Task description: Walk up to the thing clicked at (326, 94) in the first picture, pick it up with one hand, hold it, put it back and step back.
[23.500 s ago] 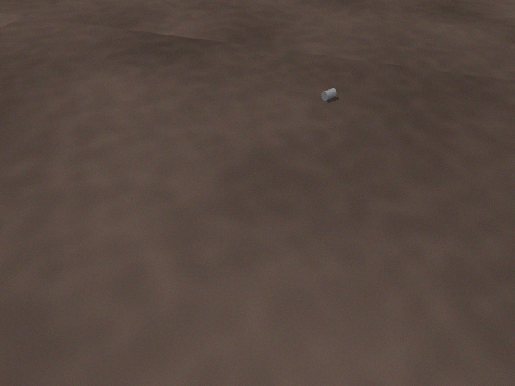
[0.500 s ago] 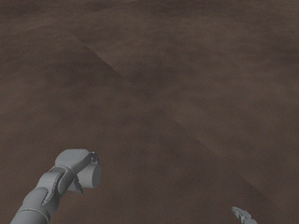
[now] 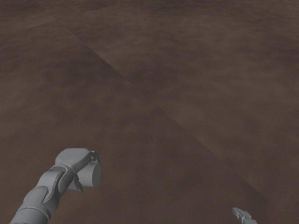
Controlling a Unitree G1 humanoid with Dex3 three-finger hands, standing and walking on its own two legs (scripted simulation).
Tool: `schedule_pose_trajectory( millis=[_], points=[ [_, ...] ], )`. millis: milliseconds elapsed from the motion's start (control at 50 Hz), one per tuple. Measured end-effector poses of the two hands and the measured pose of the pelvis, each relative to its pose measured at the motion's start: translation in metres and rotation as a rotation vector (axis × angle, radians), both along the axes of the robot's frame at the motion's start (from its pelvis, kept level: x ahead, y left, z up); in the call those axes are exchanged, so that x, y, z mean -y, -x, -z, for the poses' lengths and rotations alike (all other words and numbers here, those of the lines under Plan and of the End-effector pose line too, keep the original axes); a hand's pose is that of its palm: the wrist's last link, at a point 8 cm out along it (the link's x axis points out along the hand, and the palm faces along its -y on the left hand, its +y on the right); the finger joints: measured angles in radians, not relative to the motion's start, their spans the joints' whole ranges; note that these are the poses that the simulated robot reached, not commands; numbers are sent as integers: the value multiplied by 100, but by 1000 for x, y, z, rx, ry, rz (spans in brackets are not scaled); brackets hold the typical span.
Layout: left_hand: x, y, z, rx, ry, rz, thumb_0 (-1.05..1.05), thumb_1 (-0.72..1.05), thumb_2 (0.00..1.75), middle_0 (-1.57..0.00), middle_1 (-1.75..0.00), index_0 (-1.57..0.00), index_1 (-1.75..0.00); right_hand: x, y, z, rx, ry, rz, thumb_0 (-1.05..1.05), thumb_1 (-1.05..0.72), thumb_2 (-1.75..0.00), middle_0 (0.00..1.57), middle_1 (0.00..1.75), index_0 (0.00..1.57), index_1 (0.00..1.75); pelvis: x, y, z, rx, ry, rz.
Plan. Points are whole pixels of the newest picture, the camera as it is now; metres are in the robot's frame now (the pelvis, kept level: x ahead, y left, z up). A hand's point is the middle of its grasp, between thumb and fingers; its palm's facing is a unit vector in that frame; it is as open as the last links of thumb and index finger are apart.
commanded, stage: crouch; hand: left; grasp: from above
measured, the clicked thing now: (82, 174) +0.30 +0.22 -0.05
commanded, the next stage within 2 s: none
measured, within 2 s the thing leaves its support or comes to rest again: neither
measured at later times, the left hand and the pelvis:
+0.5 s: hand (84, 182) +0.30 +0.23 -0.11, palm faces -0.44 +0.05 -0.90, open 9.5 cm; pelvis -0.02 +0.00 -0.04, yaw +1 degrees
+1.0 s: hand (99, 190) +0.37 +0.25 -0.36, palm faces -0.46 +0.06 -0.89, open 9.5 cm; pelvis -0.06 +0.02 -0.23, yaw +0 degrees
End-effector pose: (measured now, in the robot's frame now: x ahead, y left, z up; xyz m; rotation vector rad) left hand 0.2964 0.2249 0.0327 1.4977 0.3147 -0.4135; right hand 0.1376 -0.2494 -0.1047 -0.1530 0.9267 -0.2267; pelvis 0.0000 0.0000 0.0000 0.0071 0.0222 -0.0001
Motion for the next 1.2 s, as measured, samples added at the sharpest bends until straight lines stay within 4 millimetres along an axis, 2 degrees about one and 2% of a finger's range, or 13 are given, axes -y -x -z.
schedule_pose_trajectory(
  millis=[260,340,420,560,740,820,900,1040,1200],
  points=[
    [1,0,11,-26,7,11,-2,12,34,-73,-45,-77,-44,2,4,0,-26,4,10,1,-91,-90,20,30,20,30,0,-1,0,-8,0,-4],
    [0,-1,25,-27,7,26,-2,11,37,-72,-47,-76,-47,3,7,3,-40,13,3,1,-91,-89,20,30,20,30,1,2,4,-37,0,-7],
    [-3,-5,49,-13,-8,52,-2,9,40,-72,-50,-75,-49,7,13,15,-68,31,-12,1,-91,-89,20,30,20,30,2,9,18,-96,4,-13],
    [-11,-17,116,22,-73,66,-2,8,43,-71,-54,-74,-53,17,40,61,-165,71,-26,1,-91,-89,20,30,21,30,0,25,62,-230,21,-24],
    [-18,-44,216,47,-107,51,-2,7,44,-70,-55,-74,-54,26,108,140,-352,125,21,0,-92,-89,20,30,20,30,-8,45,137,-405,47,-29],
    [-19,-59,252,63,-106,35,-2,7,44,-71,-54,-74,-53,22,137,173,-420,131,53,1,-92,-89,20,30,20,30,-12,51,169,-462,56,-24],
    [-21,-69,286,52,-109,15,-2,7,43,-71,-53,-74,-52,15,158,203,-458,118,72,1,-92,-89,20,30,20,30,-16,56,198,-505,63,-21],
    [-29,-75,354,-28,-92,-3,-2,8,41,-72,-52,-75,-51,2,169,249,-485,87,51,1,-91,-89,20,30,21,30,-18,61,243,-571,77,-20],
    [-38,-82,424,-21,-53,20,-2,8,40,-73,-49,-77,-48,5,153,296,-496,106,-36,0,-91,-89,20,30,21,30,-15,60,295,-624,97,-19]
  ],
)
